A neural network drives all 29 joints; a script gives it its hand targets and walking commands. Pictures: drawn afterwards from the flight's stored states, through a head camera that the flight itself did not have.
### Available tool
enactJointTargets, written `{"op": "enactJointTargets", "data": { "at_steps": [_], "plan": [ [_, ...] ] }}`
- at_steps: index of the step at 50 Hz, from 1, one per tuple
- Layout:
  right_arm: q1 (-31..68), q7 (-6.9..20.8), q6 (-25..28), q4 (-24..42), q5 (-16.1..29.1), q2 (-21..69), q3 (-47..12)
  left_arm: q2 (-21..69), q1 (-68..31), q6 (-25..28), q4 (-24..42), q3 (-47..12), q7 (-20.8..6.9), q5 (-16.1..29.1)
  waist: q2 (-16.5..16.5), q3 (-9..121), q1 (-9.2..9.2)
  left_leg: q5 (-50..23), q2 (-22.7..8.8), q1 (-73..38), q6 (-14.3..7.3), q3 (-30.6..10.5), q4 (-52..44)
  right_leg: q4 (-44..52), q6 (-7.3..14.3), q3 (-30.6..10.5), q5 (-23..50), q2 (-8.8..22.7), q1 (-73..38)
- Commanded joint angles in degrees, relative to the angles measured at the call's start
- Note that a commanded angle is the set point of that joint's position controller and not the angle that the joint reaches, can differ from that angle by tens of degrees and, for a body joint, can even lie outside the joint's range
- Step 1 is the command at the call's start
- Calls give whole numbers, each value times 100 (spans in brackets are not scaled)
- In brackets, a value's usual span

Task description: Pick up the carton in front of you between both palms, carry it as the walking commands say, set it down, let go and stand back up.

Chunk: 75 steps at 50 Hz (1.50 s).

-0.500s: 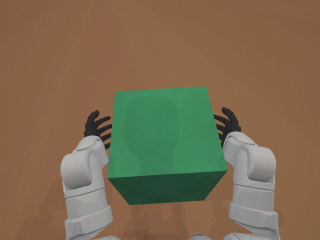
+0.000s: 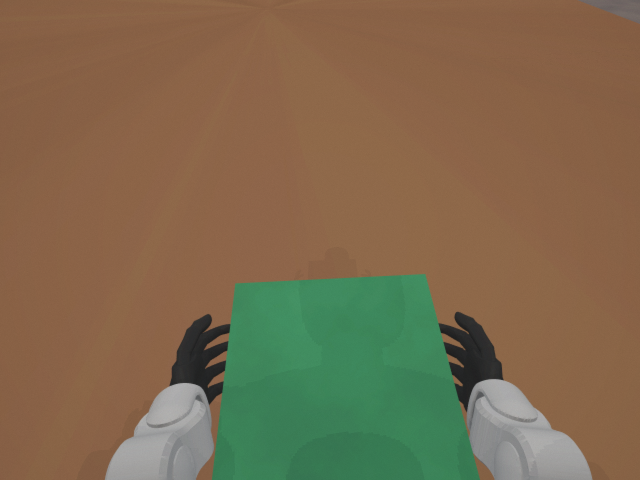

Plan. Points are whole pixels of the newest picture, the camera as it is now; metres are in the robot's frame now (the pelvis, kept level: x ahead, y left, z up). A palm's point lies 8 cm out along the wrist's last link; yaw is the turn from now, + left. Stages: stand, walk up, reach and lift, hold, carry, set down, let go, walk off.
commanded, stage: carry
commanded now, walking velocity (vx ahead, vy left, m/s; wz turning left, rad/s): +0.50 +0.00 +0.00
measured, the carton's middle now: (336, 409) +0.23 +0.00 +0.02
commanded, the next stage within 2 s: none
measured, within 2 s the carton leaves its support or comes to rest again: neither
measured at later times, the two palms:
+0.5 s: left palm (230, 198) +0.55 +0.17 +0.09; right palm (415, 203) +0.53 -0.13 +0.09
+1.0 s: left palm (267, 111) +0.87 +0.14 +0.09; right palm (401, 112) +0.86 -0.16 +0.09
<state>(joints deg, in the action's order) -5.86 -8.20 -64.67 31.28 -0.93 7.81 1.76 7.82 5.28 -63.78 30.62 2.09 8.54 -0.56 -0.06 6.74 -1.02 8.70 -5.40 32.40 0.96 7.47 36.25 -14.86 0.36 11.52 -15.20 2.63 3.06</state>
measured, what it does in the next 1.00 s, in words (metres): walks ahead: left foot, then right foot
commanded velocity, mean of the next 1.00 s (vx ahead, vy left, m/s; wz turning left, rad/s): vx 0.40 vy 0.00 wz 0.00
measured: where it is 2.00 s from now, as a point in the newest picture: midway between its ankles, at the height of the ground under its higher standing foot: (333, 350)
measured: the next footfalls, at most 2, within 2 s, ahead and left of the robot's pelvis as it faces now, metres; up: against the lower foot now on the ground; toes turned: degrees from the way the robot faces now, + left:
left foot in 0.12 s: +0.28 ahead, +0.13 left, +0.00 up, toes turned +10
right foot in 0.60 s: +0.56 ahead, -0.11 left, +0.00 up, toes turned -15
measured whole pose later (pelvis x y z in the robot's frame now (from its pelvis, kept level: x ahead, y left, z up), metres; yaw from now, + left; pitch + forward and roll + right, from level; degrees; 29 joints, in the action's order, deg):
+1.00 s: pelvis +0.64 -0.01 +0.00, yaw -1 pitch +3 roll +1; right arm -6.0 -8.9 -65.3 34.4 -0.9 7.8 1.3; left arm 7.8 5.3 -63.4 32.5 1.9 8.1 0.0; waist -0.7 5.6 -0.6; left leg 2.0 -5.7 33.3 1.0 9.6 33.1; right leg -14.0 -0.8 13.6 -17.1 3.6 -0.5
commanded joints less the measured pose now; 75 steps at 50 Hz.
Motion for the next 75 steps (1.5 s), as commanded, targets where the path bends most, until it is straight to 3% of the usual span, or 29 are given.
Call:
{"op": "enactJointTargets", "data": {
  "at_steps": [1, 4, 5, 6, 7, 9, 12, 15, 23, 28, 29, 30, 31, 33, 35, 40, 46, 50, 51, 52, 53, 54, 55, 57, 61, 65, 67, 71, 75],
  "plan": [
    [1962, 23, -40, 498, 890, 3424, -3027, 3369, -1830, -153, 571, -3071, -180, 1015, 838, -27, 9, -718, 109, -625, -38, 369, -662, 523, 465, -528, 1102, 1221, 117],
    [1631, -80, -139, 223, 825, 3085, -2787, 3041, -1898, -295, 517, -3034, -60, 944, 396, 324, 169, 164, 383, -2065, -235, 697, -873, -1168, 196, 3, 1853, 824, 402],
    [1655, -109, -158, 182, 823, 2971, -2713, 2908, -1944, -331, 467, -3001, -14, 931, 17, 630, 282, 708, 11, -3041, -404, 146, -1006, -2400, 44, 156, 1803, 592, 1097],
    [1712, -143, -159, 111, 790, 2755, -2612, 2849, -1997, -358, 520, -2987, 30, 910, -1576, 1067, 297, 1374, -1456, -3875, -959, -2487, -1806, -4335, -243, 100, 276, -11, 2357],
    [1818, -141, -148, 108, 849, 2903, -2608, 2880, -2018, -358, 506, -2995, 48, 941, -2105, 1173, 264, 704, -1919, -4428, -1445, -3798, -2395, -5450, -251, -535, -1277, -337, 3498],
    [2152, -13, -31, 344, 1029, 3497, -2804, 3439, -2265, -236, 398, -3076, -43, 1016, -961, 1148, 322, -640, -1759, -3768, -1251, -2802, -2175, -5925, 9, -1037, -1094, 289, 3632],
    [2496, 189, 146, 418, 1208, 4122, -3145, 4171, -2024, -28, 96, -3114, -156, 887, -355, 1180, 212, 251, -1445, -2819, -762, -1624, -2500, -4914, 8, -1074, -225, 605, 3004],
    [2415, 340, 231, 504, 1293, 4222, -3348, 4430, -1836, 125, 137, -3115, -196, 736, -707, 929, 205, 548, -1303, -2695, -739, -1012, -2905, -3830, -40, -721, 232, 534, 3012],
    [1914, 176, 102, 564, 1103, 3522, -3155, 3696, -1784, -11, 585, -3201, -101, 811, -796, 126, 229, 97, -998, -2984, -703, -120, -2950, -1628, -120, -131, 1211, 303, 2901],
    [1831, -67, -69, 542, 864, 3133, -2949, 3149, -1576, -182, 524, -3017, -46, 950, -594, 347, 110, -1180, -649, -2879, -433, 450, -1331, -933, 13, 402, 676, -36, 1354],
    [1759, -99, -103, 521, 837, 3062, -2941, 3113, -1548, -199, 479, -2947, -36, 943, -242, 783, 10, -1311, -433, -2164, -232, 608, -102, -976, 139, -2, 309, 142, 42],
    [1774, -114, -149, 636, 842, 3017, -2940, 2967, -1440, -205, 426, -2894, -21, 902, 1202, 1257, -59, 2, 64, -848, 34, 602, 1773, -381, 557, -2261, -289, 1524, -1024],
    [1852, -111, -184, 658, 904, 3066, -3023, 2980, -1379, -191, 314, -2860, -25, 917, 2119, 1286, -30, 1921, 550, 602, 49, 120, 2771, 176, 1084, -3901, 189, 2249, -1720],
    [2127, 11, -77, 855, 1141, 3615, -3323, 3681, -1570, -105, 556, -2957, -156, 1087, 1042, 1290, -1, 1750, 19, 963, -112, -535, 3563, -22, 995, -2971, 1659, 2022, -1432],
    [2148, 110, 46, 775, 1110, 4091, -3379, 4122, -1901, -4, 716, -3156, -290, 1182, 467, 1273, 23, 1094, -290, 575, -161, -691, 2954, 191, 724, -2195, 1266, 1909, -789],
    [1858, 108, 211, 489, 798, 4174, -3268, 4009, -1786, 114, 611, -3236, -431, 1182, 672, 703, 54, -102, -262, 518, -18, -243, 1425, 909, 569, -1062, 460, 1493, -286],
    [1753, 6, 87, 714, 836, 3696, -3200, 3530, -1563, 9, 730, -3152, -300, 1088, 903, 204, 30, -680, 163, -112, 21, 443, -334, 213, 404, 72, 3630, 1133, -389],
    [1716, 12, -45, 749, 976, 3457, -3207, 3354, -1479, -109, 722, -3014, -179, 930, 711, 451, 97, -1669, 442, -1766, -50, 767, -1252, -1021, 71, 395, 3402, 803, -9],
    [1715, 22, -68, 756, 973, 3395, -3180, 3289, -1534, -149, 723, -3019, -151, 919, 407, 599, 161, -2244, 252, -2520, -112, 595, -1604, -1639, -110, 380, 3114, 640, 349],
    [1750, 25, -91, 747, 983, 3256, -3110, 3247, -1577, -195, 728, -3027, -123, 927, -161, 981, 166, -4232, -556, -3693, -328, -86, -1209, -2429, -312, 304, 1746, 438, 1130],
    [1635, 16, -91, 704, 984, 3188, -3016, 3268, -1635, -229, 839, -3134, -114, 989, -1288, 1486, 238, -6074, -1611, -4574, -943, -1481, -1175, -3579, -497, 155, -496, -30, 1950],
    [1584, 4, -82, 653, 941, 3290, -2957, 3324, -1560, -269, 793, -3209, -119, 1025, -1454, 1895, 207, -6001, -1858, -4363, -1270, -1952, -1374, -3882, -429, -670, -1777, 35, 1805],
    [1557, 54, -63, 674, 1089, 3550, -3015, 3460, -1598, -213, 940, -3239, -137, 1050, -912, 1878, 234, -4904, -1845, -4245, -1331, -1552, -1481, -3879, -270, -787, -1895, 116, 1929],
    [1678, 197, 52, 743, 1192, 4007, -3127, 3959, -1577, -130, 799, -3302, -237, 1066, -786, 1812, 193, -3840, -1411, -3943, -846, -1125, -1756, -2724, -213, -883, -1751, 302, 1695],
    [1883, 412, 242, 764, 1163, 4458, -3353, 4462, -1780, 80, 825, -3491, -405, 1013, -922, 1707, 151, -1301, -918, -3216, -540, -583, -1994, -1125, -178, -468, -749, 29, 824],
    [1848, 564, 182, 590, 1022, 3947, -3399, 4045, -1662, 62, 503, -3439, -518, 819, -172, 1021, 141, 36, -563, -2306, -205, -159, -1761, -731, -58, -693, 445, 498, 670],
    [1970, 617, 114, 322, 916, 3656, -3346, 3673, -1723, 4, 269, -3300, -551, 699, -46, 534, 168, -212, -456, -2205, -196, -101, -1545, -714, -42, -904, 695, 718, 1119],
    [1944, 603, 159, -471, 546, 2959, -2813, 2930, -1779, 65, -472, -2927, -632, 522, 109, 712, 144, -2407, -491, -2405, -244, -177, -795, -1047, -111, -900, 2304, 750, 930],
    [2133, 593, 456, -1016, 340, 2767, -2532, 2732, -1936, 361, -982, -2581, -685, 383, 198, 847, 138, -2498, -437, -2391, -215, -120, -597, -1213, -105, -869, 3003, 731, 780]
  ]
}}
